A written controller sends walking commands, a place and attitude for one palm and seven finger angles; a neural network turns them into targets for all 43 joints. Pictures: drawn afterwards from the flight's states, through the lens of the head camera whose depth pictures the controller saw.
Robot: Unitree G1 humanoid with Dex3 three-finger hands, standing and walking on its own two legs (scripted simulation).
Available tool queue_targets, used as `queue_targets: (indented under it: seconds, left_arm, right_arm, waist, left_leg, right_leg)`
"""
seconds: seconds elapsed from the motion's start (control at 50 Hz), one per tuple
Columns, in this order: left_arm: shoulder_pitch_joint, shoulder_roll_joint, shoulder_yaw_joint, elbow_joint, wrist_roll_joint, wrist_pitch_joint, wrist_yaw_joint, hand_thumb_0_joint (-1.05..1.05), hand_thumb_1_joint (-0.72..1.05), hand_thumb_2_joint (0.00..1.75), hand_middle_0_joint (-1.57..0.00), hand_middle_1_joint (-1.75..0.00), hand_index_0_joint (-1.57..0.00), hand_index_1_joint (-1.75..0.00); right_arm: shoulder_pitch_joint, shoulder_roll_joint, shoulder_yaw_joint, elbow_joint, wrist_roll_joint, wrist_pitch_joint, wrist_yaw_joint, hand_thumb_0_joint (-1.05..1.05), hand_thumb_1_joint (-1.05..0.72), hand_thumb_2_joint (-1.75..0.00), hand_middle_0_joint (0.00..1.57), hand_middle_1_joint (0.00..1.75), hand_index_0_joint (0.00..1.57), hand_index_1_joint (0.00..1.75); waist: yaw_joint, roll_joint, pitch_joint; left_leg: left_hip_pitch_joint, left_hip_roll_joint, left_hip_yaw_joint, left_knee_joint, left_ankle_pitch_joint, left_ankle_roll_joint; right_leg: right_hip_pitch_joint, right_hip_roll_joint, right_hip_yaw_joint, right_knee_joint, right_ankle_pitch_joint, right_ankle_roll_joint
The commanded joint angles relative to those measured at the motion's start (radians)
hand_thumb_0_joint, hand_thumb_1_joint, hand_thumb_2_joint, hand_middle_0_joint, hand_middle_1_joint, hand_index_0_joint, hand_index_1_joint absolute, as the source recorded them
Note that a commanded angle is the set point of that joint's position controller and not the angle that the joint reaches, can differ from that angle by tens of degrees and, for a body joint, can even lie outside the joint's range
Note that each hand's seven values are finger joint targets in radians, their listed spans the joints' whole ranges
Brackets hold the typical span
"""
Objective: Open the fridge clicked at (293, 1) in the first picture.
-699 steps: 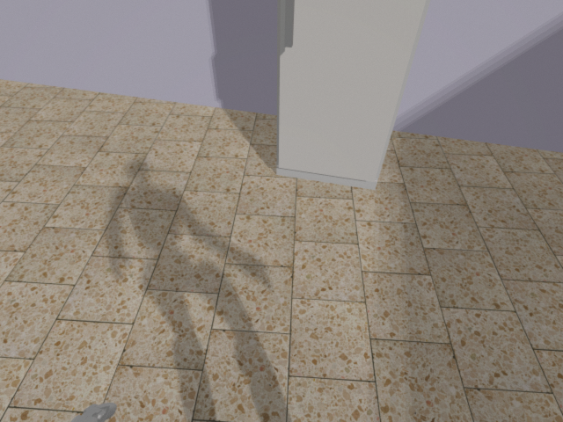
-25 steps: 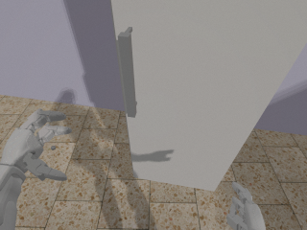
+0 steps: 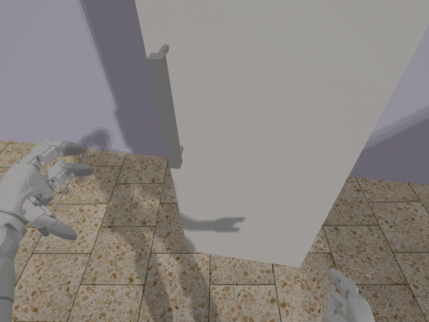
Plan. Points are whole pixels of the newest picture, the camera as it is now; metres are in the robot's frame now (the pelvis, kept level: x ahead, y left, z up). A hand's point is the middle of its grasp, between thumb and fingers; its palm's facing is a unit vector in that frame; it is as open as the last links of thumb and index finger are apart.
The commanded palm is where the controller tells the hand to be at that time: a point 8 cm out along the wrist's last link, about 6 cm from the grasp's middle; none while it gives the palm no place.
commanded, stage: raise the hand to about handle height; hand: left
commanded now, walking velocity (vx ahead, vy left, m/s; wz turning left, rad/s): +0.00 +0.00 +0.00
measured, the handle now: (171, 113) +0.52 +0.15 +0.13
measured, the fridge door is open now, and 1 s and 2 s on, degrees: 0 0 0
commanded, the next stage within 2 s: move the hooked fingers beside the handle in 0.28 s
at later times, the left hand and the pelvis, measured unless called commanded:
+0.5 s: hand (64, 183) +0.28 +0.28 +0.16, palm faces +0.00 -1.00 -0.04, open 14.0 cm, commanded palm +0.26 +0.32 +0.16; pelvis +0.00 +0.00 +0.00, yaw +0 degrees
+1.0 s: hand (95, 155) +0.35 +0.26 +0.15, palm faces -0.05 -1.00 -0.02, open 14.0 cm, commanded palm +0.33 +0.30 +0.15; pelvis +0.00 +0.01 +0.00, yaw +0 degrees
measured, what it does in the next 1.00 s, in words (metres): stands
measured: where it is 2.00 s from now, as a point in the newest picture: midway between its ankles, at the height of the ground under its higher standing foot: outside the picture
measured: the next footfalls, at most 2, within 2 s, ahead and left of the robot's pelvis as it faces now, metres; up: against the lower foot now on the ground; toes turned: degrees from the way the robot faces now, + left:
none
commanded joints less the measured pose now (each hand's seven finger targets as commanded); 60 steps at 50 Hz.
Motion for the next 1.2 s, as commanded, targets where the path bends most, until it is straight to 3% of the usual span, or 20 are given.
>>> queue_targets:
  seconds: [0.0,0.08,0.12,0.18,0.2,0.34,0.48,0.6,0.64,0.7,0.8,0.82,0.88,0.9,0.96,0.98,1.0,1.06,1.1,1.18]
  left_arm:
    - [-0.257,0.329,0.170,-0.237,-0.035,-0.101,0.037,0.00,-0.50,0.30,-0.30,-1.20,-0.30,-1.20]
    - [-0.273,0.278,0.121,-0.212,-0.023,-0.079,0.041,0.00,-0.50,0.30,-0.30,-1.20,-0.30,-1.20]
    - [-0.262,0.269,0.110,-0.180,-0.024,-0.059,0.037,0.00,-0.50,0.30,-0.30,-1.20,-0.30,-1.20]
    - [-0.278,0.252,0.081,-0.207,-0.020,-0.048,0.026,0.00,-0.50,0.30,-0.30,-1.20,-0.30,-1.20]
    - [-0.268,0.265,0.094,-0.208,-0.026,-0.050,0.026,0.00,-0.50,0.30,-0.30,-1.20,-0.30,-1.20]
    - [-0.251,0.286,0.145,-0.196,-0.041,-0.071,0.025,0.00,-0.50,0.30,-0.30,-1.20,-0.30,-1.20]
    - [-0.464,0.245,0.040,-0.101,-0.011,-0.057,0.028,0.00,-0.50,0.30,-0.30,-1.20,-0.30,-1.20]
    - [-0.516,0.267,0.040,-0.080,0.001,-0.096,0.043,0.00,-0.50,0.30,-0.30,-1.20,-0.30,-1.20]
    - [-0.555,0.256,0.033,-0.055,0.009,-0.096,0.051,0.00,-0.50,0.30,-0.30,-1.20,-0.30,-1.20]
    - [-0.514,0.269,0.053,0.004,0.013,-0.087,0.068,0.00,-0.50,0.30,-0.30,-1.20,-0.30,-1.20]
    - [-0.578,0.279,0.048,0.050,0.035,-0.072,0.086,0.00,-0.50,0.30,-0.30,-1.20,-0.30,-1.20]
    - [-0.614,0.257,0.019,0.022,0.042,-0.074,0.089,0.00,-0.50,0.30,-0.30,-1.20,-0.30,-1.20]
    - [-0.706,0.217,-0.024,0.010,0.050,-0.096,0.104,0.00,-0.50,0.30,-0.30,-1.20,-0.30,-1.20]
    - [-0.708,0.203,-0.040,0.011,0.048,-0.105,0.109,0.00,-0.50,0.30,-0.30,-1.20,-0.30,-1.20]
    - [-0.761,0.177,-0.067,0.052,0.061,-0.108,0.125,0.00,-0.50,0.30,-0.30,-1.20,-0.30,-1.20]
    - [-0.783,0.182,-0.069,0.061,0.065,-0.107,0.129,0.00,-0.50,0.30,-0.30,-1.20,-0.30,-1.20]
    - [-0.760,0.209,-0.044,0.080,0.070,-0.110,0.139,0.00,-0.50,0.30,-0.30,-1.20,-0.30,-1.20]
    - [-0.756,0.207,-0.042,0.150,0.085,-0.089,0.155,0.00,-0.50,0.30,-0.30,-1.20,-0.30,-1.20]
    - [-0.754,0.277,0.014,0.206,0.092,-0.087,0.169,0.00,-0.50,0.30,-0.30,-1.20,-0.30,-1.20]
    - [-0.870,0.237,-0.032,0.161,0.107,-0.123,0.173,0.00,-0.50,0.30,-0.30,-1.20,-0.30,-1.20]
  right_arm:
    - [-0.117,-0.109,-0.051,-0.172,-0.005,-0.069,-0.002,0.00,-0.90,-0.90,0.20,0.30,0.20,0.30]
    - [-0.111,-0.109,-0.050,-0.166,-0.001,-0.061,-0.009,0.00,-0.90,-0.90,0.20,0.30,0.20,0.30]
    - [-0.110,-0.114,-0.054,-0.164,0.000,-0.055,-0.012,0.00,-0.90,-0.90,0.20,0.30,0.20,0.30]
    - [-0.116,-0.113,-0.054,-0.171,0.004,-0.050,-0.015,0.00,-0.90,-0.90,0.20,0.30,0.20,0.30]
    - [-0.114,-0.113,-0.054,-0.174,0.003,-0.048,-0.013,0.00,-0.90,-0.90,0.20,0.30,0.20,0.30]
    - [-0.120,-0.110,-0.057,-0.172,0.002,-0.041,-0.010,0.00,-0.90,-0.90,0.20,0.30,0.20,0.30]
    - [-0.110,-0.115,-0.050,-0.154,0.007,-0.025,-0.029,0.00,-0.90,-0.90,0.20,0.30,0.20,0.30]
    - [-0.103,-0.118,-0.052,-0.147,-0.001,-0.021,-0.031,0.00,-0.90,-0.90,0.20,0.30,0.20,0.30]
    - [-0.105,-0.115,-0.051,-0.147,-0.001,-0.018,-0.030,0.00,-0.90,-0.90,0.20,0.30,0.20,0.30]
    - [-0.094,-0.117,-0.053,-0.147,-0.001,-0.012,-0.024,0.00,-0.90,-0.90,0.20,0.30,0.20,0.30]
    - [-0.087,-0.124,-0.055,-0.152,0.001,0.008,-0.019,0.00,-0.90,-0.90,0.20,0.30,0.20,0.30]
    - [-0.095,-0.121,-0.055,-0.159,0.001,0.007,-0.018,0.00,-0.90,-0.90,0.20,0.30,0.20,0.30]
    - [-0.076,-0.126,-0.059,-0.149,-0.002,0.008,-0.022,0.00,-0.90,-0.90,0.20,0.30,0.20,0.30]
    - [-0.068,-0.125,-0.060,-0.146,-0.003,0.007,-0.023,0.00,-0.90,-0.90,0.20,0.30,0.20,0.30]
    - [-0.052,-0.132,-0.063,-0.125,-0.005,0.009,-0.025,0.00,-0.90,-0.90,0.20,0.30,0.20,0.30]
    - [-0.050,-0.135,-0.065,-0.118,-0.005,0.011,-0.025,0.00,-0.90,-0.90,0.20,0.30,0.20,0.30]
    - [-0.040,-0.137,-0.067,-0.113,-0.007,0.015,-0.024,0.00,-0.90,-0.90,0.20,0.30,0.20,0.30]
    - [-0.038,-0.136,-0.065,-0.109,-0.009,0.032,-0.019,0.00,-0.90,-0.90,0.20,0.30,0.20,0.30]
    - [-0.022,-0.140,-0.068,-0.100,-0.010,0.046,-0.018,0.00,-0.90,-0.90,0.20,0.30,0.20,0.30]
    - [-0.020,-0.136,-0.069,-0.111,-0.013,0.056,-0.010,0.00,-0.90,-0.90,0.20,0.30,0.20,0.30]
  waist:
    - [0.017,0.020,-0.187]
    - [0.004,0.077,-0.140]
    - [0.000,0.019,-0.127]
    - [-0.004,0.051,-0.153]
    - [-0.001,0.007,-0.158]
    - [0.008,-0.025,-0.200]
    - [-0.034,0.039,-0.132]
    - [-0.026,0.013,-0.222]
    - [-0.027,0.040,-0.229]
    - [-0.013,-0.003,-0.214]
    - [-0.016,0.014,-0.201]
    - [-0.023,0.063,-0.212]
    - [-0.045,0.068,-0.224]
    - [-0.052,0.018,-0.235]
    - [-0.062,0.028,-0.235]
    - [-0.064,0.052,-0.239]
    - [-0.055,0.007,-0.253]
    - [-0.047,0.010,-0.233]
    - [-0.040,-0.046,-0.233]
    - [-0.058,0.058,-0.286]
  left_leg:
    - [0.234,-0.042,-0.038,-0.050,0.113,0.039]
    - [0.229,-0.042,-0.036,-0.066,0.088,0.035]
    - [0.207,-0.040,-0.034,-0.058,0.085,0.039]
    - [0.235,-0.042,-0.036,-0.056,0.100,0.038]
    - [0.231,-0.039,-0.033,-0.047,0.112,0.041]
    - [0.233,-0.043,-0.029,-0.034,0.153,0.041]
    - [0.220,-0.042,-0.046,-0.057,0.048,0.036]
    - [0.244,-0.038,-0.047,-0.043,0.079,0.039]
    - [0.245,-0.039,-0.052,-0.051,0.074,0.036]
    - [0.220,-0.034,-0.049,-0.056,0.067,0.036]
    - [0.199,-0.031,-0.049,-0.063,0.060,0.033]
    - [0.216,-0.031,-0.047,-0.066,0.048,0.032]
    - [0.253,-0.022,-0.069,-0.073,0.030,0.027]
    - [0.253,-0.021,-0.068,-0.066,0.040,0.033]
    - [0.276,-0.016,-0.084,-0.074,0.024,0.028]
    - [0.278,-0.017,-0.083,-0.074,0.015,0.026]
    - [0.269,-0.017,-0.079,-0.068,0.037,0.031]
    - [0.235,-0.019,-0.072,-0.072,0.036,0.029]
    - [0.199,-0.020,-0.060,-0.060,0.056,0.035]
    - [0.259,-0.019,-0.064,-0.046,0.108,0.026]
  right_leg:
    - [-0.096,0.012,0.048,-0.114,0.250,0.016]
    - [-0.119,0.010,0.041,-0.118,0.234,0.015]
    - [-0.119,0.005,0.055,-0.123,0.242,0.026]
    - [-0.123,0.009,0.047,-0.116,0.253,0.025]
    - [-0.114,0.008,0.056,-0.118,0.270,0.032]
    - [-0.091,0.003,0.060,-0.095,0.356,0.040]
    - [-0.175,0.012,0.046,-0.119,0.189,0.019]
    - [-0.141,0.010,0.047,-0.106,0.207,0.012]
    - [-0.147,0.010,0.041,-0.100,0.205,0.008]
    - [-0.137,0.011,0.036,-0.104,0.192,0.006]
    - [-0.145,0.012,0.030,-0.098,0.176,0.002]
    - [-0.161,0.012,0.034,-0.098,0.163,0.001]
    - [-0.190,0.020,0.020,-0.096,0.134,-0.004]
    - [-0.182,0.022,0.020,-0.097,0.140,-0.003]
    - [-0.216,0.022,0.016,-0.092,0.129,-0.004]
    - [-0.223,0.020,0.018,-0.092,0.123,-0.004]
    - [-0.196,0.021,0.017,-0.093,0.136,-0.007]
    - [-0.198,0.015,0.020,-0.090,0.143,-0.004]
    - [-0.170,0.014,0.026,-0.094,0.161,-0.001]
    - [-0.188,0.017,0.024,-0.071,0.202,-0.007]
